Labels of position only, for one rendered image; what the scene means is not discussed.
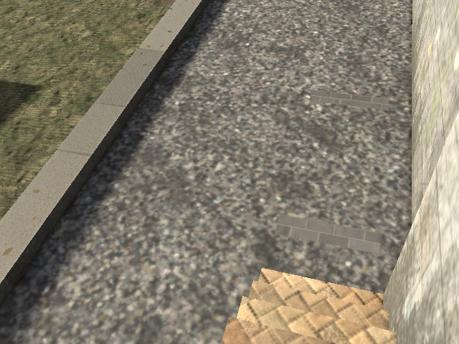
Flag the stairs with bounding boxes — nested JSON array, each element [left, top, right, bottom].
[[221, 268, 397, 344]]

